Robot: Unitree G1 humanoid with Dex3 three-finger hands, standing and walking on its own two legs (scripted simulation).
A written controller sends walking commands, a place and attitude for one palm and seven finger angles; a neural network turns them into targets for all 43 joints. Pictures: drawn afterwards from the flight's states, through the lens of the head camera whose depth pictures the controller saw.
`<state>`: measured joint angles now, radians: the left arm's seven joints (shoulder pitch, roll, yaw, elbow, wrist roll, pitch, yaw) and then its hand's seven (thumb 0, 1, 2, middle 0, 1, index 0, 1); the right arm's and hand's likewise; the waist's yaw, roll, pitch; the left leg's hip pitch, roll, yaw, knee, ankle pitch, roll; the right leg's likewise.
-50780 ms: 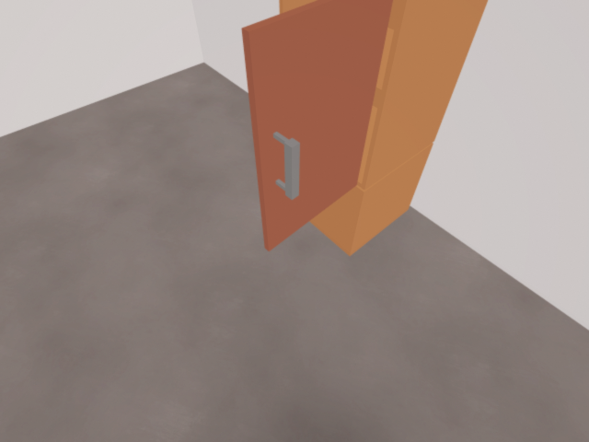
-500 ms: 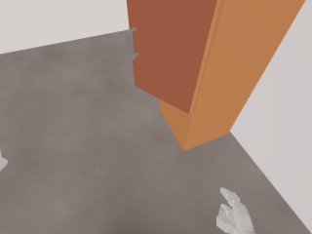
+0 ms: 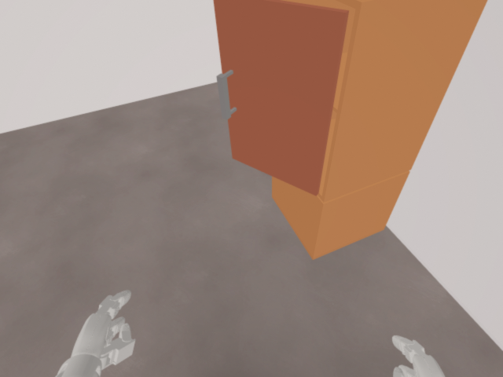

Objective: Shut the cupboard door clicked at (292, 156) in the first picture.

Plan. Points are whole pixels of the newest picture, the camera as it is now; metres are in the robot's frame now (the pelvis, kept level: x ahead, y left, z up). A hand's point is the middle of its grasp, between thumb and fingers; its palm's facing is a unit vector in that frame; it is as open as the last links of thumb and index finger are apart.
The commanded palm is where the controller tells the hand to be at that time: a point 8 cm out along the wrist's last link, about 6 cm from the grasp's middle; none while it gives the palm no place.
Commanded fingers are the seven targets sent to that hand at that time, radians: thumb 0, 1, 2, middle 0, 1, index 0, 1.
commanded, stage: let the arm hang, fingers relaxed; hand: left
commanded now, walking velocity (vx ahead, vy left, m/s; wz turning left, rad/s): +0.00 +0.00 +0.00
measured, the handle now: (228, 94) +0.95 +0.11 -0.02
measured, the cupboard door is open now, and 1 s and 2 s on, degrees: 31 31 31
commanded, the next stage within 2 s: look to check the result in 0.92 s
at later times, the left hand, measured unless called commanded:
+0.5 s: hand out of the picture -0.08 +0.20 -0.15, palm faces +0.03 -0.97 -0.24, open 7.4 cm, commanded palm none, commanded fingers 0.00 0.90 0.90 -0.20 -0.30 -0.20 -0.30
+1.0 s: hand out of the picture -0.02 +0.16 -0.16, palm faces +0.01 -0.99 -0.17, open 7.4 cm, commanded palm none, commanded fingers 0.00 0.90 0.90 -0.20 -0.30 -0.20 -0.30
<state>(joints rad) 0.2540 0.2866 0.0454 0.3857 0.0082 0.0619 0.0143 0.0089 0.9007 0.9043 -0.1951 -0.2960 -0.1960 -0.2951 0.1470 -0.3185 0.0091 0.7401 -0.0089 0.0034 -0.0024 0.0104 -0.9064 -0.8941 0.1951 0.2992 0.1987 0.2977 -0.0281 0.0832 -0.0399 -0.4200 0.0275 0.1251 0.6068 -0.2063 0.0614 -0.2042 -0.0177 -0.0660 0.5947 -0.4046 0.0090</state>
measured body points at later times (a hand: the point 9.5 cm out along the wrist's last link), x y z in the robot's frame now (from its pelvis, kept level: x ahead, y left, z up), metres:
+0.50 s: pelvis -0.01 +0.02 +0.01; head +0.00 +0.01 +0.46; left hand -0.08 +0.26 -0.13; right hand -0.01 -0.22 -0.15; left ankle +0.07 +0.08 -0.72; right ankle -0.06 -0.12 -0.72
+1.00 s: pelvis +0.00 +0.00 +0.02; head +0.01 +0.00 +0.47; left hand -0.02 +0.22 -0.15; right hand -0.02 -0.23 -0.14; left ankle +0.07 +0.08 -0.72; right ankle -0.06 -0.12 -0.72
